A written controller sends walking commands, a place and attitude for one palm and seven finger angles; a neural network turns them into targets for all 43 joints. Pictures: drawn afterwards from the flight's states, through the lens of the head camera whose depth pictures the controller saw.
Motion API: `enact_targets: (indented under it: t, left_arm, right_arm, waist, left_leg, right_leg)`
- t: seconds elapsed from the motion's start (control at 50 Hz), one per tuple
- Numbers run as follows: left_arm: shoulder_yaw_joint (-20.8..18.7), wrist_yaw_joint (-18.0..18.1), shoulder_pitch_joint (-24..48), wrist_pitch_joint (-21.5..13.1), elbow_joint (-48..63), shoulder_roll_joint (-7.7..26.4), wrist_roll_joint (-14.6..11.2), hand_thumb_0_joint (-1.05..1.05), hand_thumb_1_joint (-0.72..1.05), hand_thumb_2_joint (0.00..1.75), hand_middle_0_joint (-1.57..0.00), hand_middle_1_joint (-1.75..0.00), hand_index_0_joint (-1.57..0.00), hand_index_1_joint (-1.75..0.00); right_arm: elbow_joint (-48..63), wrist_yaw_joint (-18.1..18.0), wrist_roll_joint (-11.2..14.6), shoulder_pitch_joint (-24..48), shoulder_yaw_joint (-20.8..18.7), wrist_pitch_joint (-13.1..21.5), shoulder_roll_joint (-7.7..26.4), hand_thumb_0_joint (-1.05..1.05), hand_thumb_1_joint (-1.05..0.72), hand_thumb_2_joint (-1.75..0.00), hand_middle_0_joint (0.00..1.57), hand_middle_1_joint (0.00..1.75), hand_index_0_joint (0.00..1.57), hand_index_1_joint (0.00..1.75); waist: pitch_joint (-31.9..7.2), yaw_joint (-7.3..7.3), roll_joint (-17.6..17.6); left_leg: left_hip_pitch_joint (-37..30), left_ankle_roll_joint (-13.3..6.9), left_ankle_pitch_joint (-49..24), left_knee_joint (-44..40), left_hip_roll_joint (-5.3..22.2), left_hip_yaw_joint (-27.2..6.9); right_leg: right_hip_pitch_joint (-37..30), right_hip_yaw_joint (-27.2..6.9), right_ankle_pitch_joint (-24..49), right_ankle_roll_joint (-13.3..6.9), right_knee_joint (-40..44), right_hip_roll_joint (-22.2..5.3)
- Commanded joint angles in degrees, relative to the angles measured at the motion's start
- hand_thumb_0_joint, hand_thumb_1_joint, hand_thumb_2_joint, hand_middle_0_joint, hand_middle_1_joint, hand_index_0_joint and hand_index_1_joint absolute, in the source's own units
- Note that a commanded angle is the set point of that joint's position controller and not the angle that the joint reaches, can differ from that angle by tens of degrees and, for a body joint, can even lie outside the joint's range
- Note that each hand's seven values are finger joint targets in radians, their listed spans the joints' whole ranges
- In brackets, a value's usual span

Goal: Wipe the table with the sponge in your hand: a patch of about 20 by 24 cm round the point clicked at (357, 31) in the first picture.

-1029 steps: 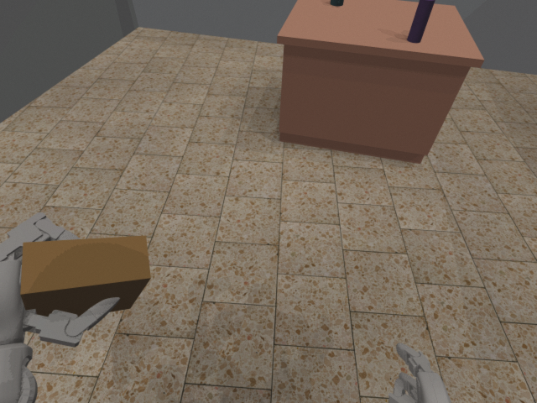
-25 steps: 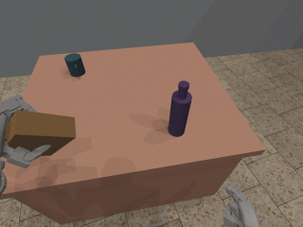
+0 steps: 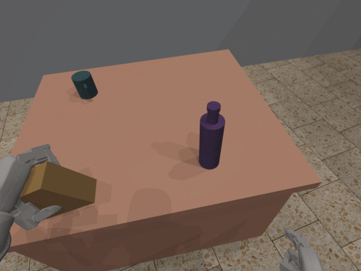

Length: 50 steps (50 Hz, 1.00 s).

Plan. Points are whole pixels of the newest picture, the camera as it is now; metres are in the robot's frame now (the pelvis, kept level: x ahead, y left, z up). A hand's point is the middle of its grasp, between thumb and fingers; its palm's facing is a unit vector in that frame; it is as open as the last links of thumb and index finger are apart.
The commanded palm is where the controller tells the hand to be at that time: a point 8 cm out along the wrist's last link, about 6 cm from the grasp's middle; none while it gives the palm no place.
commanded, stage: turn the palm down, sponge in hand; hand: left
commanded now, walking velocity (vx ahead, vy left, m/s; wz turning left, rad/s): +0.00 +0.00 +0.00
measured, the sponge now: (55, 195) +0.22 +0.28 +0.09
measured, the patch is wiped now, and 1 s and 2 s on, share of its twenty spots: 0.00 0.00 0.00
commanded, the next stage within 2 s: move the sponge above the wiping area in 1.22 s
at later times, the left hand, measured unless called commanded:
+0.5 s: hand (22, 189) +0.21 +0.32 +0.12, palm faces +0.10 -0.20 -0.97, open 9.0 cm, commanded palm +0.18 +0.32 +0.18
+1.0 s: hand (24, 199) +0.20 +0.31 +0.11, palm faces +0.00 -0.06 -1.00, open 9.0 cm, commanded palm +0.17 +0.30 +0.17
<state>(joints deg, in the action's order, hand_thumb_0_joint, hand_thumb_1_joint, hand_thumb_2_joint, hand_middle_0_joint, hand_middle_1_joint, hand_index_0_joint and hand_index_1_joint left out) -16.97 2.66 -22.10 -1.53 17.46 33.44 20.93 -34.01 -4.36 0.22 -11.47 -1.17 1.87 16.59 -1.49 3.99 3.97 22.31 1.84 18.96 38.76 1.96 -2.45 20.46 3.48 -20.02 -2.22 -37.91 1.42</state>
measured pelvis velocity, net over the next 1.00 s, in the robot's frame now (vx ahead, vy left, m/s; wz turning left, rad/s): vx -0.02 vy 0.03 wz -0.01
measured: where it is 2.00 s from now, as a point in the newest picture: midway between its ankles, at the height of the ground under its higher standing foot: outside the picture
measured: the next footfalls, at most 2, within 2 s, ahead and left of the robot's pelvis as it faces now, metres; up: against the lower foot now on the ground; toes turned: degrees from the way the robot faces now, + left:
none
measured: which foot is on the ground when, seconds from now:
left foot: down 0.00-1.00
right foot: down 0.00-1.00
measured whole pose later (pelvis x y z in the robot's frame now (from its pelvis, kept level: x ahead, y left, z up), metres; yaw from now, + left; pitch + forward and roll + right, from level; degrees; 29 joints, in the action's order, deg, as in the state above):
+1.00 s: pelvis -0.02 +0.03 +0.02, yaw -1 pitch -4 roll +0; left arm -0.7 -0.2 -11.5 12.2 9.9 30.4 50.4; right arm -38.2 -2.3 1.2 -1.6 2.1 -2.0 14.9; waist 1.5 7.5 6.7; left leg 10.5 -0.2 11.3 25.3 0.2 -0.7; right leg 8.8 1.8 -11.8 -0.4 -24.0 -0.2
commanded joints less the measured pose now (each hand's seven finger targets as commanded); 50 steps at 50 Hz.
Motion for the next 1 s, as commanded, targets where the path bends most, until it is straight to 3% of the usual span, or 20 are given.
enact_targets:
  t: [0.0, 0.02, 0.06, 0.1, 0.12, 0.2, 0.22, 0.3, 0.34, 0.4, 0.52, 0.62, 0.68, 0.7, 0.76, 0.8, 0.88, 0.9, 0.92, 0.98]
  left_arm:
    - [-11.3, 5.3, 4.5, -1.9, 13.3, 16.5, 3.5, 0.00, 0.10, 1.30, -1.20, -1.60, -1.20, -1.60]
    - [-9.3, 5.7, 5.8, -1.1, 12.6, 14.3, 4.3, 0.00, 0.10, 1.30, -1.20, -1.60, -1.20, -1.60]
    - [-8.6, 6.3, 5.8, 1.3, 10.8, 14.3, 5.6, 0.00, 0.10, 1.30, -1.20, -1.60, -1.20, -1.60]
    - [-8.2, 6.0, 7.0, 4.5, 9.9, 14.9, 7.1, 0.00, 0.10, 1.30, -1.20, -1.60, -1.20, -1.60]
    - [-5.2, 5.6, 9.4, 5.5, 10.6, 13.1, 8.1, 0.00, 0.10, 1.30, -1.20, -1.60, -1.20, -1.60]
    - [-2.1, 3.1, 9.6, 8.6, 11.6, 13.1, 11.6, 0.00, 0.10, 1.30, -1.20, -1.60, -1.20, -1.60]
    - [0.2, 2.6, 11.3, 8.6, 12.6, 11.6, 12.4, 0.00, 0.10, 1.30, -1.20, -1.60, -1.20, -1.60]
    - [-1.1, 1.8, 11.4, 9.3, 12.2, 13.8, 15.7, 0.00, 0.10, 1.30, -1.20, -1.60, -1.20, -1.60]
    - [-0.3, 2.2, 13.5, 9.2, 10.7, 13.3, 17.5, 0.00, 0.10, 1.30, -1.20, -1.60, -1.20, -1.60]
    - [-0.9, 2.7, 13.9, 10.6, 10.2, 13.9, 19.6, 0.00, 0.10, 1.30, -1.20, -1.60, -1.20, -1.60]
    - [5.5, 1.6, 17.1, 12.9, 8.4, 9.9, 23.4, 0.00, 0.10, 1.30, -1.20, -1.60, -1.20, -1.60]
    - [6.6, 0.7, 20.0, 12.9, 8.8, 10.7, 27.0, 0.00, 0.10, 1.30, -1.20, -1.60, -1.20, -1.60]
    - [6.2, 0.7, 19.7, 12.6, 6.1, 11.2, 28.2, 0.00, 0.10, 1.30, -1.20, -1.60, -1.20, -1.60]
    - [4.0, 0.9, 19.6, 13.0, 6.4, 12.8, 28.7, 0.00, 0.10, 1.30, -1.20, -1.60, -1.20, -1.60]
    - [6.5, 0.8, 20.6, 13.6, 3.1, 11.1, 30.2, 0.00, 0.10, 1.30, -1.20, -1.60, -1.20, -1.60]
    - [6.2, 0.8, 21.4, 14.3, 4.0, 11.4, 31.0, 0.00, 0.10, 1.30, -1.20, -1.60, -1.20, -1.60]
    - [8.4, -0.2, 21.8, 13.4, 4.4, 9.8, 30.1, 0.00, 0.10, 1.30, -1.20, -1.60, -1.20, -1.60]
    - [6.6, -0.2, 21.1, 13.4, 4.9, 11.1, 30.2, 0.00, 0.10, 1.30, -1.20, -1.60, -1.20, -1.60]
    - [7.8, -0.4, 21.7, 13.5, 3.6, 10.2, 30.5, 0.00, 0.10, 1.30, -1.20, -1.60, -1.20, -1.60]
    - [7.3, -0.3, 21.4, 12.5, 3.7, 10.3, 30.3, 0.00, 0.10, 1.30, -1.20, -1.60, -1.20, -1.60]
  right_arm:
    - [10.0, 0.0, 0.3, 7.4, -1.8, 2.9, 5.0, 0.00, -0.90, -0.90, 0.20, 0.30, 0.20, 0.30]
    - [9.8, 0.1, 0.2, 6.7, -1.8, 2.4, 4.9, 0.00, -0.90, -0.90, 0.20, 0.30, 0.20, 0.30]
    - [9.9, 0.0, 0.6, 6.9, -2.0, 1.3, 5.2, 0.00, -0.90, -0.90, 0.20, 0.30, 0.20, 0.30]
    - [10.2, 0.1, 1.5, 9.8, -1.2, 0.7, 4.9, 0.00, -0.90, -0.90, 0.20, 0.30, 0.20, 0.30]
    - [10.5, 0.2, 1.4, 9.3, -0.9, 0.3, 4.8, 0.00, -0.90, -0.90, 0.20, 0.30, 0.20, 0.30]
    - [11.4, 0.1, 1.9, 12.8, 0.2, 0.0, 4.3, 0.00, -0.90, -0.90, 0.20, 0.30, 0.20, 0.30]
    - [11.2, 0.1, 1.7, 12.3, 0.3, 0.0, 4.2, 0.00, -0.90, -0.90, 0.20, 0.30, 0.20, 0.30]
    - [10.9, 0.0, 1.6, 14.3, 0.8, -0.2, 4.1, 0.00, -0.90, -0.90, 0.20, 0.30, 0.20, 0.30]
    - [9.9, 0.1, 1.4, 13.3, 0.7, -0.4, 4.1, 0.00, -0.90, -0.90, 0.20, 0.30, 0.20, 0.30]
    - [9.6, 0.4, 1.5, 15.6, 1.1, -0.8, 3.8, 0.00, -0.90, -0.90, 0.20, 0.30, 0.20, 0.30]
    - [8.7, 0.9, 1.6, 17.1, 1.5, -1.1, 3.8, 0.00, -0.90, -0.90, 0.20, 0.30, 0.20, 0.30]
    - [8.0, 1.1, 1.3, 18.4, 1.6, -0.8, 3.6, 0.00, -0.90, -0.90, 0.20, 0.30, 0.20, 0.30]
    - [6.8, 1.2, 1.1, 18.2, 1.3, -1.3, 3.7, 0.00, -0.90, -0.90, 0.20, 0.30, 0.20, 0.30]
    - [7.0, 1.4, 1.3, 20.3, 1.6, -1.0, 3.6, 0.00, -0.90, -0.90, 0.20, 0.30, 0.20, 0.30]
    - [5.7, 1.6, 1.1, 19.2, 1.3, -1.4, 3.9, 0.00, -0.90, -0.90, 0.20, 0.30, 0.20, 0.30]
    - [6.0, 1.8, 1.3, 21.7, 1.5, -1.3, 3.5, 0.00, -0.90, -0.90, 0.20, 0.30, 0.20, 0.30]
    - [5.7, 1.7, 1.3, 20.8, 1.2, -1.1, 3.6, 0.00, -0.90, -0.90, 0.20, 0.30, 0.20, 0.30]
    - [6.1, 1.7, 1.3, 22.3, 1.4, -0.6, 3.4, 0.00, -0.90, -0.90, 0.20, 0.30, 0.20, 0.30]
    - [5.8, 1.7, 1.1, 21.3, 1.5, -0.6, 3.7, 0.00, -0.90, -0.90, 0.20, 0.30, 0.20, 0.30]
    - [5.4, 1.5, 1.1, 20.5, 0.9, -0.9, 3.7, 0.00, -0.90, -0.90, 0.20, 0.30, 0.20, 0.30]
  waist:
    - [-10.8, 0.33, -1.1]
    - [-10.9, -0.22, -2.6]
    - [-10.5, 0.17, -2.3]
    - [-8.1, 0.58, 1.4]
    - [-9.5, 0.41, 1.6]
    - [-8.2, 0.88, 1.9]
    - [-8.9, 0.36, 1.2]
    - [-7.6, 1.55, 2.3]
    - [-7.8, 1.13, 0.8]
    - [-7.7, 2.32, 4.0]
    - [-7.9, 1.94, 2.9]
    - [-8.0, 2.47, 3.0]
    - [-7.6, 2.79, 1.2]
    - [-7.1, 3.30, 1.6]
    - [-6.9, 3.28, 1.0]
    - [-6.6, 3.53, 2.2]
    - [-7.5, 2.96, 0.5]
    - [-6.9, 3.45, 0.5]
    - [-6.8, 3.33, -0.7]
    - [-7.1, 3.19, -0.6]
  left_leg:
    - [-6.6, -3.9, -17.7, -1.9, -2.0, 2.9]
    - [-6.0, -3.9, -18.3, -2.1, -1.9, 3.0]
    - [-5.5, -3.7, -17.4, -3.3, -1.5, 2.8]
    - [-5.8, -3.3, -15.8, -4.8, -1.4, 2.8]
    - [-6.3, -3.3, -16.3, -5.4, -1.3, 2.6]
    - [-8.5, -3.4, -15.6, -8.1, -0.9, 1.5]
    - [-9.3, -3.5, -16.1, -8.4, -0.7, 1.4]
    - [-10.2, -3.2, -15.1, -11.0, -0.5, 0.3]
    - [-10.3, -3.0, -15.4, -11.7, -0.1, 0.0]
    - [-11.0, -2.8, -14.9, -13.2, -0.3, -0.3]
    - [-11.6, -2.9, -13.1, -15.3, -0.3, -1.0]
    - [-12.5, -3.4, -12.7, -16.5, -0.8, -1.5]
    - [-13.1, -3.5, -13.4, -16.9, -1.0, -1.5]
    - [-13.1, -3.5, -12.6, -17.1, -1.3, -1.6]
    - [-13.4, -3.5, -13.9, -17.3, -1.5, -1.1]
    - [-14.0, -3.7, -13.0, -17.4, -2.0, -1.1]
    - [-15.4, -3.9, -14.8, -17.3, -2.1, -0.5]
    - [-15.6, -4.0, -13.9, -17.3, -2.4, -0.8]
    - [-15.3, -4.1, -14.9, -17.1, -2.4, -0.3]
    - [-16.2, -4.1, -16.0, -16.7, -2.5, 0.3]
  right_leg:
    - [-3.3, -3.4, 19.4, 2.1, 7.0, -2.2]
    - [-3.4, -2.6, 20.2, 2.2, 6.7, -2.5]
    - [-3.2, -2.2, 17.8, 2.2, 6.9, -2.3]
    - [-3.0, -2.9, 14.7, 1.4, 8.2, -1.9]
    - [-3.8, -1.9, 14.5, 1.4, 8.1, -2.1]
    - [-4.6, -2.2, 12.2, 0.7, 9.7, -1.4]
    - [-4.7, -1.5, 12.6, 0.8, 9.9, -1.6]
    - [-5.9, -2.0, 10.6, 0.2, 11.5, -0.9]
    - [-6.0, -1.1, 10.4, 0.3, 11.6, -1.1]
    - [-7.6, -2.0, 10.1, -0.2, 12.5, -0.7]
    - [-9.3, -1.4, 9.6, -0.4, 13.5, -0.9]
    - [-11.4, -2.1, 10.0, -0.7, 14.4, -0.8]
    - [-11.4, -2.7, 9.6, -0.6, 15.6, -1.2]
    - [-12.5, -4.4, 9.5, -1.2, 16.0, -0.4]
    - [-12.2, -3.1, 9.8, -1.0, 16.7, -1.0]
    - [-12.8, -5.3, 9.1, -1.4, 17.4, -0.6]
    - [-13.0, -4.3, 10.3, -0.8, 18.1, -1.5]
    - [-13.0, -6.2, 9.5, -1.3, 18.8, -0.8]
    - [-13.0, -4.6, 10.5, -1.1, 18.5, -1.3]
    - [-12.9, -5.2, 11.4, -0.8, 19.0, -1.7]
